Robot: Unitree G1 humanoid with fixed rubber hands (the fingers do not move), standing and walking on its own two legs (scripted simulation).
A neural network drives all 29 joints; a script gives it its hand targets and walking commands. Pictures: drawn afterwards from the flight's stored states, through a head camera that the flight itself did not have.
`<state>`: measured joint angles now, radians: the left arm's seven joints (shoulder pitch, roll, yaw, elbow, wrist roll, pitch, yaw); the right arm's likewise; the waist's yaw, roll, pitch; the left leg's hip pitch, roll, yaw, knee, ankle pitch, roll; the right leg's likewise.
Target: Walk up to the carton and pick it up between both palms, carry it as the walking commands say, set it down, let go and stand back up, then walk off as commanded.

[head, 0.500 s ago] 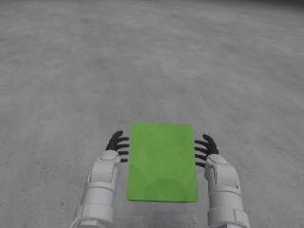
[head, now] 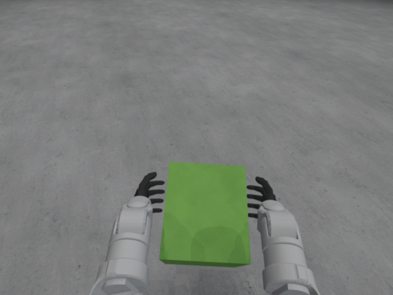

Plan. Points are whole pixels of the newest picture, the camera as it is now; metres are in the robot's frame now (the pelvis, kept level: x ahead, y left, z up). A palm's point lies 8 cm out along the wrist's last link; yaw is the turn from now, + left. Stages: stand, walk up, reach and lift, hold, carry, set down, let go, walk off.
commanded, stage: set down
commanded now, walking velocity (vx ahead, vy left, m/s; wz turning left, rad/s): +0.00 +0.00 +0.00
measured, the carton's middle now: (203, 216) +0.33 -0.07 -0.06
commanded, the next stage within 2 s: none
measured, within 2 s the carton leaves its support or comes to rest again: neither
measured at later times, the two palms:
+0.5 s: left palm (146, 220) +0.34 +0.07 -0.05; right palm (257, 226) +0.28 -0.19 -0.04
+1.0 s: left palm (156, 226) +0.37 +0.05 -0.14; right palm (252, 234) +0.30 -0.21 -0.14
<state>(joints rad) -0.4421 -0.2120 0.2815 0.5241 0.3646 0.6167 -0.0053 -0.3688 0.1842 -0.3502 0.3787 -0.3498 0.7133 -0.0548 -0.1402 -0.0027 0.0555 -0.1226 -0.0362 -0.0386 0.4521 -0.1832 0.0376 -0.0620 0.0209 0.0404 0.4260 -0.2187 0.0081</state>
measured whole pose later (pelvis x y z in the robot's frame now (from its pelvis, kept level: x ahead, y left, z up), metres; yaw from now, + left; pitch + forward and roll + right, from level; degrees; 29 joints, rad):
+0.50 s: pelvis -0.01 +0.02 -0.02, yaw +0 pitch +8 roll -1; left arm -0.48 -0.23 0.32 0.64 0.36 0.32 0.10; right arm -0.40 0.20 -0.47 0.49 -0.36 0.38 0.01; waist -0.17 0.02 0.02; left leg -0.57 -0.06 -0.03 0.67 -0.23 0.05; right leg -0.51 0.01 0.04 0.65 -0.28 0.03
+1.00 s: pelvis -0.04 +0.00 -0.09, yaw +0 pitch +25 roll -1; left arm -0.68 -0.19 0.37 0.67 0.33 0.23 0.11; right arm -0.56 0.22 -0.53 0.47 -0.31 0.29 -0.03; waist -0.15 0.06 -0.08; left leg -1.17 -0.06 -0.04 1.04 -0.31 0.02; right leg -1.11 0.03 0.02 1.06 -0.38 0.02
